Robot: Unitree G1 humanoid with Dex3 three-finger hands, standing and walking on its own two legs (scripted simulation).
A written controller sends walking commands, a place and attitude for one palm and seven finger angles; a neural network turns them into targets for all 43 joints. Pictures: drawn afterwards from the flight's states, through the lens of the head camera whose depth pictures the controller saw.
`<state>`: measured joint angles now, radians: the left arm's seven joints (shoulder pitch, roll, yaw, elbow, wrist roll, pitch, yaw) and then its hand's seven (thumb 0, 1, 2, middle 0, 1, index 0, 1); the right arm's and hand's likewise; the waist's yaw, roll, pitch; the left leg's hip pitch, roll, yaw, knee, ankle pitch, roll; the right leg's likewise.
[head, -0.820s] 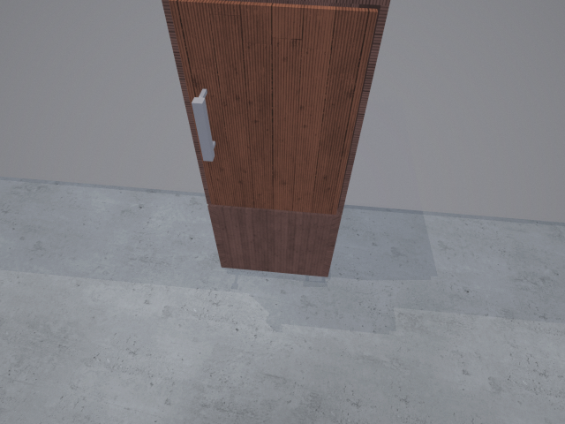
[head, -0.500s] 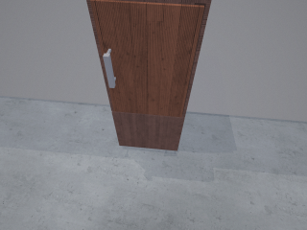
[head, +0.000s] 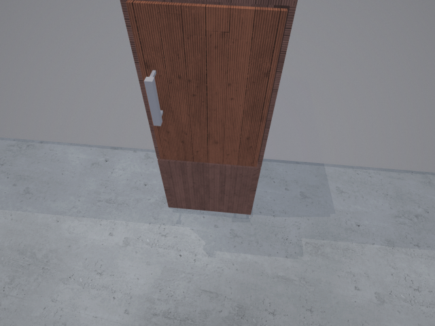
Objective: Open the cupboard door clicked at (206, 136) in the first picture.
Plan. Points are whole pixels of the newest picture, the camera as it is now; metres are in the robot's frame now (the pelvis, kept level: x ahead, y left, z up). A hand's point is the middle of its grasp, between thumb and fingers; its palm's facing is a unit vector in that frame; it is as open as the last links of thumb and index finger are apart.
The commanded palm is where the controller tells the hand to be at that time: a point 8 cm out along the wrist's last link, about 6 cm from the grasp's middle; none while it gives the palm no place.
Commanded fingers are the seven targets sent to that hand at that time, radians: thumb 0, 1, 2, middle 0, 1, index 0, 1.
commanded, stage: look at it before walking up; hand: left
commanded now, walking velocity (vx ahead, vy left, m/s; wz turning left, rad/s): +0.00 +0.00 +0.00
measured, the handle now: (155, 98) +0.75 +0.25 -0.03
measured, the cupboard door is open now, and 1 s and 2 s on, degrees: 0 0 0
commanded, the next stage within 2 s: take the last steps up to it in 0.12 s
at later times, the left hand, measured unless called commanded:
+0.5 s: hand out of the picture -0.04 +0.16 -0.19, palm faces +0.10 -0.98 -0.16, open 7.4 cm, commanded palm none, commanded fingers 0.00 0.90 0.90 -0.20 -0.30 -0.20 -0.30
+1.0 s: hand (135, 292) +0.22 +0.20 -0.17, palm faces +0.01 -0.98 -0.21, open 7.3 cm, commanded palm none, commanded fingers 0.00 0.90 0.90 -0.20 -0.30 -0.20 -0.30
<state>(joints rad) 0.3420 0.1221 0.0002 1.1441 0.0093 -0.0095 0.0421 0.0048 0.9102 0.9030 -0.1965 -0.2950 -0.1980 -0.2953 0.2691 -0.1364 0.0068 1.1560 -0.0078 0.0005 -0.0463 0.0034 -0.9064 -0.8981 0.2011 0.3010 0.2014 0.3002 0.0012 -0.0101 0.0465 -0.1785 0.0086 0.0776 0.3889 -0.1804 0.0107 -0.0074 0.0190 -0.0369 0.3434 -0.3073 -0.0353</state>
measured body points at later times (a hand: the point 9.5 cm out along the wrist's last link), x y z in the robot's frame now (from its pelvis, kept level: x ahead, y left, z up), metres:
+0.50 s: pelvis +0.02 +0.01 -0.01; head +0.02 +0.01 +0.44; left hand -0.05 +0.21 -0.17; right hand -0.01 -0.21 -0.17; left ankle +0.02 +0.11 -0.74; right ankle -0.07 -0.09 -0.74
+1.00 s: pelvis +0.15 +0.02 -0.01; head +0.17 +0.01 +0.44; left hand +0.22 +0.25 -0.16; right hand +0.05 -0.16 -0.17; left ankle +0.05 +0.11 -0.74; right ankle +0.24 -0.10 -0.72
